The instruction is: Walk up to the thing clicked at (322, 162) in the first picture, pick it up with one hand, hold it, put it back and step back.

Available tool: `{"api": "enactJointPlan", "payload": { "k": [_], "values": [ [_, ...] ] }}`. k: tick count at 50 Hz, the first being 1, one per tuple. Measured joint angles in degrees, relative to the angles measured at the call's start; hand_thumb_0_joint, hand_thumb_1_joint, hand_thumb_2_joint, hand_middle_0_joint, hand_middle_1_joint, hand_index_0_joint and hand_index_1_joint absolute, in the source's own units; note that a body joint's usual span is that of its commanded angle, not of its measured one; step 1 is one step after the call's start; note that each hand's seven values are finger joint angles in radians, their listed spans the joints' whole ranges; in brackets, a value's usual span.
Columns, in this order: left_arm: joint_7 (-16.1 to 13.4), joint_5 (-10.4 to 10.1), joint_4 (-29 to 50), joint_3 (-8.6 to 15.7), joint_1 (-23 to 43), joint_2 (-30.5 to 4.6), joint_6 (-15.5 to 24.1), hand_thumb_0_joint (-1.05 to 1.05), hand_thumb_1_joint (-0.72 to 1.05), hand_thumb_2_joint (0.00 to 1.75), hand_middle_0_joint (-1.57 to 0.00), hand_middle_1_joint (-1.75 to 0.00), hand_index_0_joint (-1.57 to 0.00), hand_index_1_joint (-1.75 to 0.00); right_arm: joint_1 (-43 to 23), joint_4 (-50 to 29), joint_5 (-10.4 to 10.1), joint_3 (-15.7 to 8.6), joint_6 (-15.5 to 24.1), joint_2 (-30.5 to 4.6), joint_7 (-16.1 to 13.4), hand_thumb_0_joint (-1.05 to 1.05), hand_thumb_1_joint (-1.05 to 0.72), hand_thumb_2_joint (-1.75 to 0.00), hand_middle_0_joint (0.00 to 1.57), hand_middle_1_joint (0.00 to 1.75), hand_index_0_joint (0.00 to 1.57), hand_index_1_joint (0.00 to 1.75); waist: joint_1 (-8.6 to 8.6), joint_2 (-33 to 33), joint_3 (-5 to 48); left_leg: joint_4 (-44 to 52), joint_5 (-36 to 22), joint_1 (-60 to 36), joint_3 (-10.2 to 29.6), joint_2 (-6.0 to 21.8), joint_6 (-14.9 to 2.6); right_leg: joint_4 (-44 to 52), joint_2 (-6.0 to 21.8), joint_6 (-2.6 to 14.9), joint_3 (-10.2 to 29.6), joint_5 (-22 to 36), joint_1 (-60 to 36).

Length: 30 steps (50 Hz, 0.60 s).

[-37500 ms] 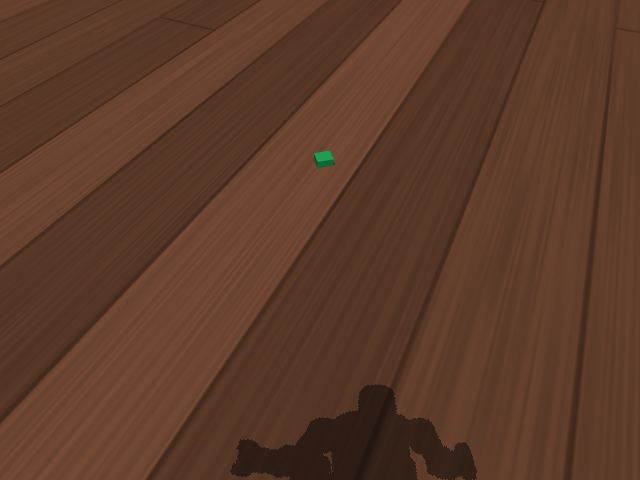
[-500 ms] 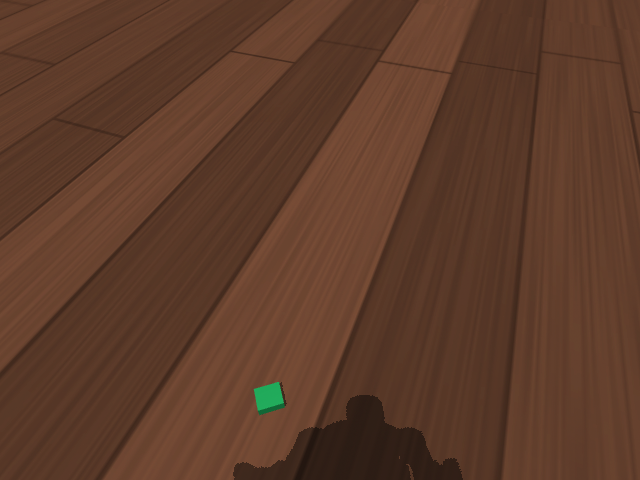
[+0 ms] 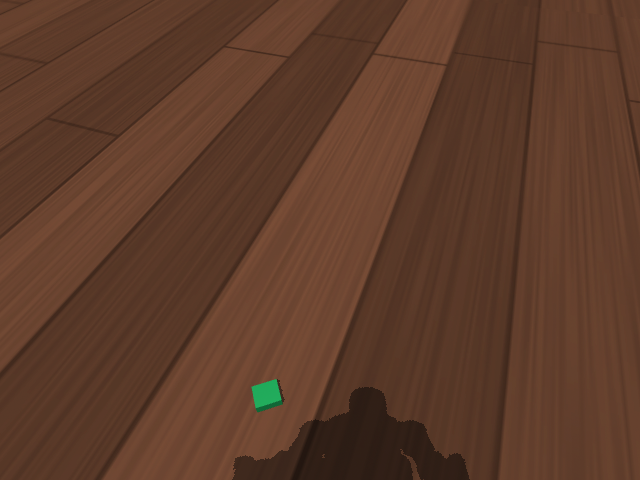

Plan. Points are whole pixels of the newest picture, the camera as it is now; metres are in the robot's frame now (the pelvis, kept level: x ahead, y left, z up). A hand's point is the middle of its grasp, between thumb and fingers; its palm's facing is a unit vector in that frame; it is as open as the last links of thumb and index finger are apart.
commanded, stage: stand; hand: left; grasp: from above
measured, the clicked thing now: (267, 395) +0.47 +0.20 -0.76
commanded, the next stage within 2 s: step back in 1.30 s
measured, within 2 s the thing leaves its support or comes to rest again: neither
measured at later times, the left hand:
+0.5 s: hand out of the picture +0.08 +0.24 -0.16, palm faces +0.00 -0.94 -0.34, open 7.4 cm
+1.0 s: hand out of the picture +0.10 +0.24 -0.15, palm faces -0.01 -0.94 -0.34, open 7.4 cm
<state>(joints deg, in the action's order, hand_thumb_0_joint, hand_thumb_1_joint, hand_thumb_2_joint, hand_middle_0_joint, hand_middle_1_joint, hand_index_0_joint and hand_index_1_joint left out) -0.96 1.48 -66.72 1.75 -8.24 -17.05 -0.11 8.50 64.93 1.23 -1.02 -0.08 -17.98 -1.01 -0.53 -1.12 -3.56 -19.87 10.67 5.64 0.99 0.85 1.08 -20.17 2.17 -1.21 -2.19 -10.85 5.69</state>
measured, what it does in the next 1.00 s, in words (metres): stands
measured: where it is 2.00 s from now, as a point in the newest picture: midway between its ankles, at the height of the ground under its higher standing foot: outside the picture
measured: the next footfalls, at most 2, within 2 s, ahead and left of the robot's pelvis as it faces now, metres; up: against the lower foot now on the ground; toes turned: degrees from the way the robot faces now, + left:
none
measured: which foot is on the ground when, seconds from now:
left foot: down 0.00-1.00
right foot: down 0.00-1.00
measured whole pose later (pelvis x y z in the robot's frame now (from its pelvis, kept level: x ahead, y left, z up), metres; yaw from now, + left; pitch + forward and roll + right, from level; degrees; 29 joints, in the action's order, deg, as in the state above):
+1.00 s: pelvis +0.02 -0.01 +0.00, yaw -1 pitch -2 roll +0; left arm -0.3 0.7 -65.9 1.2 -5.4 -18.5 0.4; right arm 6.3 65.3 0.8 -0.2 0.3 -19.1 -0.5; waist 0.1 -0.8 -3.0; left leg -17.5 10.8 4.4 0.6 1.6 1.7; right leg -18.6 1.5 -0.7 -1.8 -11.2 5.1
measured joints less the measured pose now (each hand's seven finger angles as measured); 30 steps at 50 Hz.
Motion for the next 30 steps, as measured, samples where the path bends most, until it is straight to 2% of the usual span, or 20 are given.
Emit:
{"api": "enactJointPlan", "payload": {
  "k": [30],
  "values": [
    [0.5, -0.4, 0.5, -0.3, 2.5, -0.9, 0.5, 0.00, 0.90, 0.89, -0.20, -0.30, -0.20, -0.30, -1.8, 0.4, -0.3, 0.5, 0.2, -1.1, 0.3, 0.01, -0.91, -0.90, 0.20, 0.30, 0.20, 0.30, 0.58, 0.1, 0.4, 1.5, 0.1, -0.4, -0.1, 0.8, 0.60, 1.6, -0.8, 0.51, 0.0, 0.0, -0.4]
  ]
}}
